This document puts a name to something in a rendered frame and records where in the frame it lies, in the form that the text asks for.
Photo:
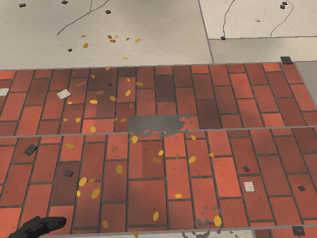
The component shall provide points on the robot left hand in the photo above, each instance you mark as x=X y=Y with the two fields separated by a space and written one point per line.
x=38 y=226

